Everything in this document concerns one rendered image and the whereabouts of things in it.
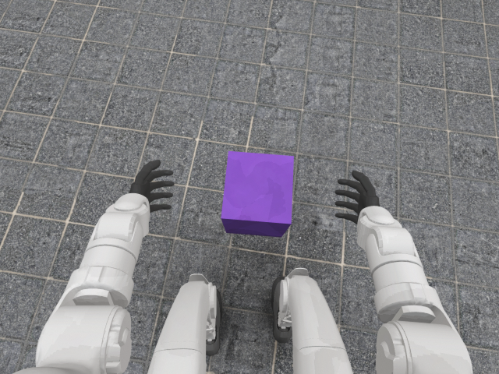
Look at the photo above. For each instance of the robot left forearm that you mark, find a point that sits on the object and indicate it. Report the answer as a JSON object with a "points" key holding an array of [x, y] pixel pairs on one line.
{"points": [[106, 271]]}

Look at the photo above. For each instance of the right robot foot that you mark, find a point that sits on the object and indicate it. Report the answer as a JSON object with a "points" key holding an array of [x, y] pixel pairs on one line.
{"points": [[281, 334]]}

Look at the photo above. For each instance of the robot right hand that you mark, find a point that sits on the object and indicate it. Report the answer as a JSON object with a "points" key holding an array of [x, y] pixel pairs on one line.
{"points": [[365, 197]]}

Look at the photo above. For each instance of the left robot upper arm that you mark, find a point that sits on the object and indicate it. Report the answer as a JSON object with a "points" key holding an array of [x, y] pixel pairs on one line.
{"points": [[85, 339]]}

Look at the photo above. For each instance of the carton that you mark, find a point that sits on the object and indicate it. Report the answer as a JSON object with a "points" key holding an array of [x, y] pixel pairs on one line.
{"points": [[258, 194]]}

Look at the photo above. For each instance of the robot left hand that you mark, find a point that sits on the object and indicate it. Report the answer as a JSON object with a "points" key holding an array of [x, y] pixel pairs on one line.
{"points": [[143, 185]]}

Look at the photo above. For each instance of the robot right forearm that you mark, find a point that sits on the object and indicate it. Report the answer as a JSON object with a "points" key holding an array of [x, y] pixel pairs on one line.
{"points": [[402, 290]]}

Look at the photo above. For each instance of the robot right shin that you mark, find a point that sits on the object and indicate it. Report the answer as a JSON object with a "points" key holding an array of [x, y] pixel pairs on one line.
{"points": [[286, 320]]}

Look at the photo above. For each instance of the right robot upper arm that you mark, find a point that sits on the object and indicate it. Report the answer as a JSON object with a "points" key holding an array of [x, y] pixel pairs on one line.
{"points": [[420, 348]]}

